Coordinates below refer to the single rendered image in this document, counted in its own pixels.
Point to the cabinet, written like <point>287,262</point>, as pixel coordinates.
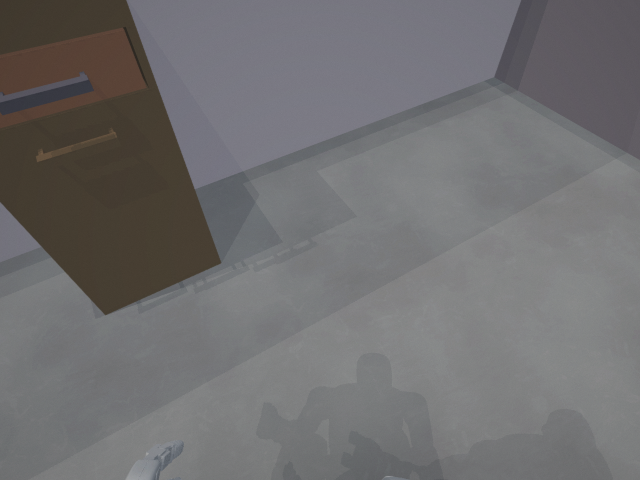
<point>124,223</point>

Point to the robot left hand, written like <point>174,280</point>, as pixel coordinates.
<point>156,460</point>

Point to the drawer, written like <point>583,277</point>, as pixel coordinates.
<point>106,58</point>

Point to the handle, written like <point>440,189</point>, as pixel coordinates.
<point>44,94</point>
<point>78,151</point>

